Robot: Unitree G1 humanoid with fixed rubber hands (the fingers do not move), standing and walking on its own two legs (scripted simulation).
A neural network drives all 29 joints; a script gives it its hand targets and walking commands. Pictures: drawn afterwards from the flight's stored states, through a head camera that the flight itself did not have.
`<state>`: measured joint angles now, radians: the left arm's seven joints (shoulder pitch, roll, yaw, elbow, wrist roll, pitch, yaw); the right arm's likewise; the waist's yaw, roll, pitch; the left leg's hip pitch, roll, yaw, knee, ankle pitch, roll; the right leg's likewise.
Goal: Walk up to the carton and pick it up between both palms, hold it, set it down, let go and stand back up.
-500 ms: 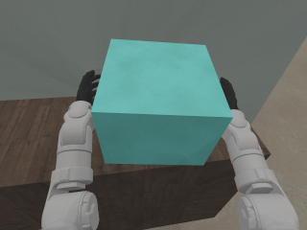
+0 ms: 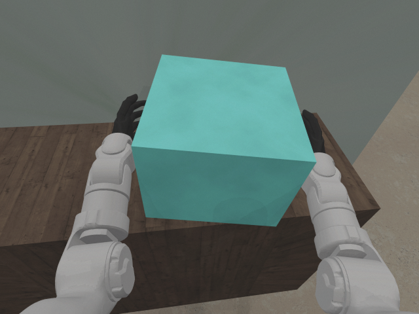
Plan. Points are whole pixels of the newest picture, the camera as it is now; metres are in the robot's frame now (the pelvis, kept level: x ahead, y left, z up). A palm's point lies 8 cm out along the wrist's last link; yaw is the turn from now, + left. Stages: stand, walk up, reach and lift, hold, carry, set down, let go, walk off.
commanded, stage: set down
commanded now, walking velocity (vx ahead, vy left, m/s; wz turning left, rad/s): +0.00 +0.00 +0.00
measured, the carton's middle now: (218, 139) +0.44 +0.00 +0.11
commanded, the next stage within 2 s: none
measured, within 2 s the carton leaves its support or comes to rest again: rests again in 1.08 s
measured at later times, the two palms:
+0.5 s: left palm (130, 137) +0.43 +0.18 +0.12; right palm (306, 153) +0.41 -0.18 +0.10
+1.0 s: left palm (139, 140) +0.45 +0.17 +0.09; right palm (303, 155) +0.43 -0.19 +0.08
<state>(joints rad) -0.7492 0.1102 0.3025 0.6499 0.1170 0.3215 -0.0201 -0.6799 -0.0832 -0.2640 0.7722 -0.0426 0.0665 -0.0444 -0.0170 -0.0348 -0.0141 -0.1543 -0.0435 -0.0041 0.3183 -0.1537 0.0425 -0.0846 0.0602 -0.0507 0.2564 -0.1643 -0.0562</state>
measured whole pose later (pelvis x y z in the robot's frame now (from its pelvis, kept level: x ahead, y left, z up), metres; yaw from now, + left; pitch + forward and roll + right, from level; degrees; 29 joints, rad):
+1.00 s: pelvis +0.02 +0.00 +0.00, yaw -2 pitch +11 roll -1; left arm -0.87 0.13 0.31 1.03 0.11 0.01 0.02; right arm -0.75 -0.08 -0.45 0.94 -0.21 -0.11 0.01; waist 0.02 0.00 -0.11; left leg -0.38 -0.03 0.04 0.33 -0.16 0.05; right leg -0.32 0.06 -0.05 0.29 -0.17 -0.05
